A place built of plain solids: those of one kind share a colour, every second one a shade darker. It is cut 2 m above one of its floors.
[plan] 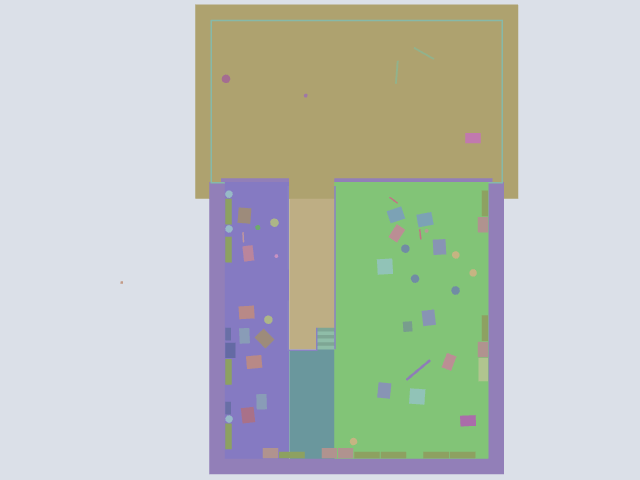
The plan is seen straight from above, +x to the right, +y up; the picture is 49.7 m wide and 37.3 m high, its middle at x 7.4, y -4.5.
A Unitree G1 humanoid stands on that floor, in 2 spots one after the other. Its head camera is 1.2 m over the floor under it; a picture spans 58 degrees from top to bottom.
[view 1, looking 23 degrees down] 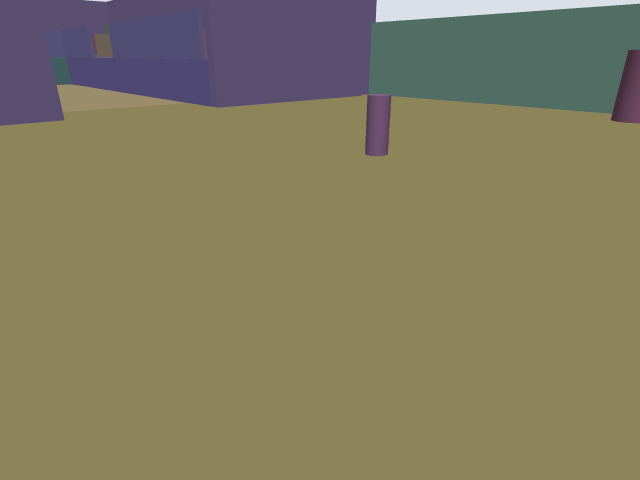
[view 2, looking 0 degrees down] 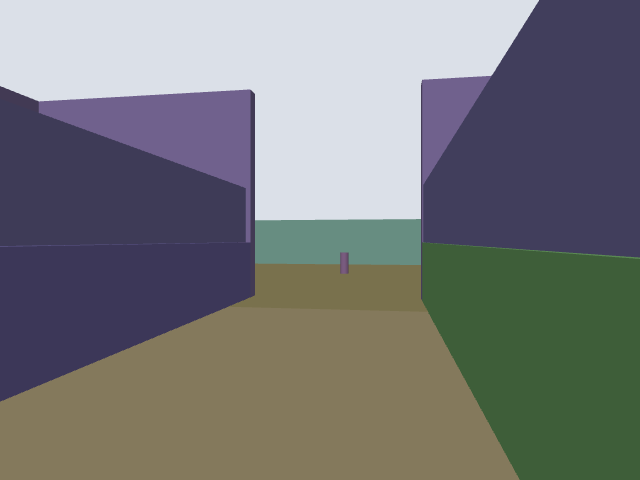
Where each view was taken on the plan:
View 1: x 10.70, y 10.50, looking -132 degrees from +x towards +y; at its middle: yard_yard_concrete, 3.07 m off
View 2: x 7.85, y -8.72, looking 99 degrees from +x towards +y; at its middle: fence_metal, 21.49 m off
